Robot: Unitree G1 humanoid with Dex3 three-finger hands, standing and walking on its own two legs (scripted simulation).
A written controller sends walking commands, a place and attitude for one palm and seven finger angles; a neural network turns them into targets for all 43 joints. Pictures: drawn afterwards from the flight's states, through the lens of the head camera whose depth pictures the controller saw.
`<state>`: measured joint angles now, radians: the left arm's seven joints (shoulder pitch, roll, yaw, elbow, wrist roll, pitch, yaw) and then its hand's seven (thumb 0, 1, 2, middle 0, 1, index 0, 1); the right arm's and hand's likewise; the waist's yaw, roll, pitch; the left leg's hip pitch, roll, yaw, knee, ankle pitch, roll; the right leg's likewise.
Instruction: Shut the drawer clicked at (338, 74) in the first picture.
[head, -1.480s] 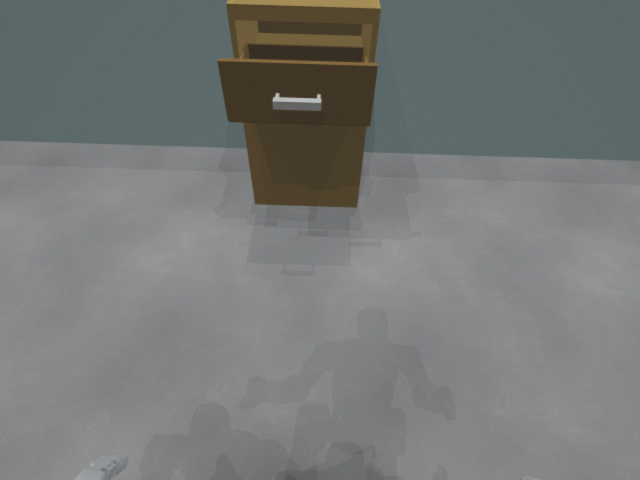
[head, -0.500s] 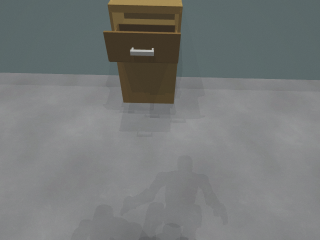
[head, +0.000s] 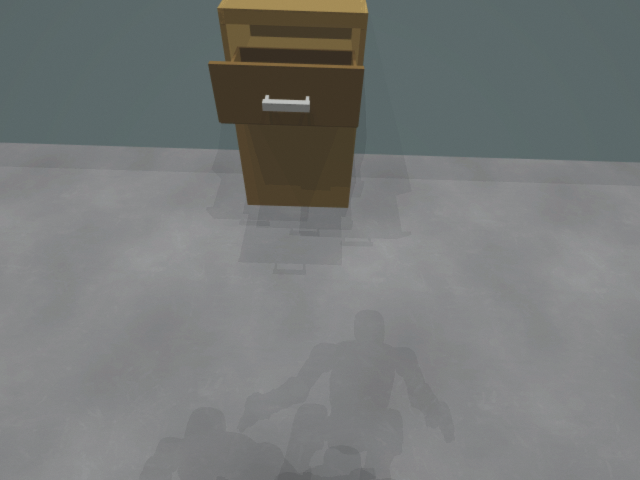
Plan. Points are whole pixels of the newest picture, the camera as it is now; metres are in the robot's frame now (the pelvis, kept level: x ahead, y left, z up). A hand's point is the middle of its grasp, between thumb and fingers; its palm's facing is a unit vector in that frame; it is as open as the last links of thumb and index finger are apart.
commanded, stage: walk to a spot facing it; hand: left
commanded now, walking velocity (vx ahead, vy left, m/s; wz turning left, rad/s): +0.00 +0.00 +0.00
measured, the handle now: (286, 102) +1.08 +0.16 -0.08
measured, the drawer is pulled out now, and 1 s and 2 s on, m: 0.30 0.30 0.30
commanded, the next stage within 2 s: turn to face it in 1.18 s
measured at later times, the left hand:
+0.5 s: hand out of the picture +0.09 +0.16 -0.19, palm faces -0.10 -0.98 -0.19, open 7.4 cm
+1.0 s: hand (248, 439) +0.22 +0.13 -0.20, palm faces +0.00 -0.99 -0.14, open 7.4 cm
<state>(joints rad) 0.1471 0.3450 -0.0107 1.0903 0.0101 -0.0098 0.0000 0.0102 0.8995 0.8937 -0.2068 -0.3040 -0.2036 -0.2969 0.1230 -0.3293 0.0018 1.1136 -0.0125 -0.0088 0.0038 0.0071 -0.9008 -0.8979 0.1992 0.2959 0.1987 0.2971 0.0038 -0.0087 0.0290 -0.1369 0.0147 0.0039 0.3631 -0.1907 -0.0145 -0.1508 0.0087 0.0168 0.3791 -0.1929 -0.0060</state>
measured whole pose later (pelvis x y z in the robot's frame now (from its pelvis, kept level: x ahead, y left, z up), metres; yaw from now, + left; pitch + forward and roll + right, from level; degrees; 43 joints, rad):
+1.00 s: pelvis +0.32 -0.03 -0.03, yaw -7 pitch -1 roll -1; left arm 0.50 0.12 0.03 1.16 0.02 -0.07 0.02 0.01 0.90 0.89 -0.21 -0.30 -0.20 -0.30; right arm 0.07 -0.15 -0.04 0.98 -0.03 -0.07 0.02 0.01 -0.91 -0.90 0.19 0.30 0.19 0.30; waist 0.04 -0.01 0.06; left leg -0.46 0.04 0.16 0.65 -0.17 0.09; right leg 0.05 0.00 -0.09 0.62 -0.50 -0.02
